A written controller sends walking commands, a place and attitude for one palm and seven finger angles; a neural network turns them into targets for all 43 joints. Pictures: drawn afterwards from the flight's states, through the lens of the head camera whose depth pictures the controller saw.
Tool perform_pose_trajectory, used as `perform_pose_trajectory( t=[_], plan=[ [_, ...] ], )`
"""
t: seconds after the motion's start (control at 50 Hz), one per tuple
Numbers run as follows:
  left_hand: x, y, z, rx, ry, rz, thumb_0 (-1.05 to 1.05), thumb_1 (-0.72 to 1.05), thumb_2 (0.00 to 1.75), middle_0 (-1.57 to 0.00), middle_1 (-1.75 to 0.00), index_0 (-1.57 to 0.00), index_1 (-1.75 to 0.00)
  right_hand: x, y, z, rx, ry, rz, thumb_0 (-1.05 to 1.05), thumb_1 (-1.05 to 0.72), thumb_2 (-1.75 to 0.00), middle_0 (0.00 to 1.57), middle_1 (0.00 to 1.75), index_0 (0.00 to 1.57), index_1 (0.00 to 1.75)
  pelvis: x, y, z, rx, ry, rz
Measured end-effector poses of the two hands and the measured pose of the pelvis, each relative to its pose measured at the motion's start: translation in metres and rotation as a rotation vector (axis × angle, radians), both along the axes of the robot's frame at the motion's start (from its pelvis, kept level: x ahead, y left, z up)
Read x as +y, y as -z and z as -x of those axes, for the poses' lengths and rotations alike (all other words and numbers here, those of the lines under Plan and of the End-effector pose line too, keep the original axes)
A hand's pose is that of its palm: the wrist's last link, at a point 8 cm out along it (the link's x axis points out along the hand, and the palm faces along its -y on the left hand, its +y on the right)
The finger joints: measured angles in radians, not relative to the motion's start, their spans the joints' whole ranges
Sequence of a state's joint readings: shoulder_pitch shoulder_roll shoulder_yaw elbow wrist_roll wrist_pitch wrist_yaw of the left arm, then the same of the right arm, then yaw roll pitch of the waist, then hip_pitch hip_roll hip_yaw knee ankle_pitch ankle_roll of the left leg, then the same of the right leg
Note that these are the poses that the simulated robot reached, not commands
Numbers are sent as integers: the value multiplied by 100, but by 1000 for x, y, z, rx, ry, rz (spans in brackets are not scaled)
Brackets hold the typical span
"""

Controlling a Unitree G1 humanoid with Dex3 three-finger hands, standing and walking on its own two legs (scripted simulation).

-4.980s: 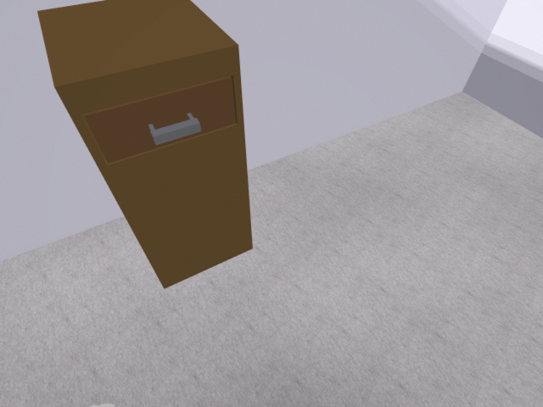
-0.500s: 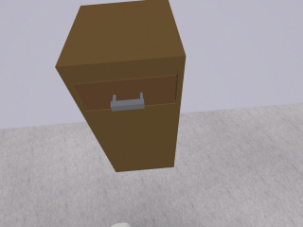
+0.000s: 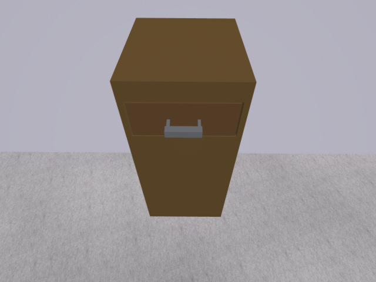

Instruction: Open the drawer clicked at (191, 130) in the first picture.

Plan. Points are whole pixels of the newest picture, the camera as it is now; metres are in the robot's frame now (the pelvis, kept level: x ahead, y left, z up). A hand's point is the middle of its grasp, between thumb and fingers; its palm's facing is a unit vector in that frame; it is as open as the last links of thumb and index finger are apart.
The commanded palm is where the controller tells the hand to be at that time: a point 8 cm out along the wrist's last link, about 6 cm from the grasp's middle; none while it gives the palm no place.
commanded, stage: come to a stop and stand still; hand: left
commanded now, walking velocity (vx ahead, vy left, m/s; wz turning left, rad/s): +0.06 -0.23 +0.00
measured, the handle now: (183, 127) +0.55 +0.08 -0.03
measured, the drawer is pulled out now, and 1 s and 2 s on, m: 0.00 0.00 0.00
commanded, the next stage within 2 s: look again from close up in 1.38 s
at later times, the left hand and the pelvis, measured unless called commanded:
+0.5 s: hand out of the picture +0.11 +0.17 -0.17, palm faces -0.05 -0.98 -0.21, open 7.3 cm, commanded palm none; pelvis +0.04 +0.00 +0.00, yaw -1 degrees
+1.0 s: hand out of the picture +0.07 +0.19 -0.18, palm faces +0.03 -0.98 -0.21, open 7.3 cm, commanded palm none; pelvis +0.06 +0.01 +0.00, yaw -1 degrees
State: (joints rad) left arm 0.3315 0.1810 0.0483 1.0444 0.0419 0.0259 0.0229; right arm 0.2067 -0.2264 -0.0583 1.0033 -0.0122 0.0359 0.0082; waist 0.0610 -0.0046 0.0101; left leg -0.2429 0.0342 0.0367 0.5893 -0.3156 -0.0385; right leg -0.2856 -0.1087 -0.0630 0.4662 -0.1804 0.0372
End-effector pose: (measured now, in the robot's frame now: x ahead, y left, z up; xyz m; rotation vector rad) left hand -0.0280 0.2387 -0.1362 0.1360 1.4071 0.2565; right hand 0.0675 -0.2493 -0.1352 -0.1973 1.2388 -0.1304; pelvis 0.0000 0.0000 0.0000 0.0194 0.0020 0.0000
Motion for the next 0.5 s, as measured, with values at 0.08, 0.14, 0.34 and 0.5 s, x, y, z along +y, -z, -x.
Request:
perform_pose_trajectory(
  t=[0.08, 0.14, 0.34, 0.5],
  plan=[
    [21, 18, 3, 36, 6, 40, 1, 91, 90, -20, -30, -20, -29, 30, -3, 17, 5, 17, 22, 1, -91, -89, 20, 30, 20, 30, 19, 4, -1, 0, -1, 28],
    [26, 16, -6, 45, 23, 67, 1, 91, 90, -20, -30, -19, -29, 46, -12, 35, 51, 41, 32, 1, -92, -89, 20, 30, 20, 30, 26, -4, -7, 9, -4, 40],
    [20, 14, -62, 41, 104, 87, 1, 91, 90, -20, -30, -19, -29, 54, -13, 91, 227, 153, 35, 1, -91, -89, 21, 30, 21, 30, 23, -7, -23, 40, 25, 27],
    [-16, 6, -136, -92, 176, 34, 1, 92, 90, -20, -30, -19, -29, 39, 14, 113, 334, 215, -52, 1, -91, -89, 20, 30, 21, 30, -2, 4, -39, 30, 25, 20]
  ],
)
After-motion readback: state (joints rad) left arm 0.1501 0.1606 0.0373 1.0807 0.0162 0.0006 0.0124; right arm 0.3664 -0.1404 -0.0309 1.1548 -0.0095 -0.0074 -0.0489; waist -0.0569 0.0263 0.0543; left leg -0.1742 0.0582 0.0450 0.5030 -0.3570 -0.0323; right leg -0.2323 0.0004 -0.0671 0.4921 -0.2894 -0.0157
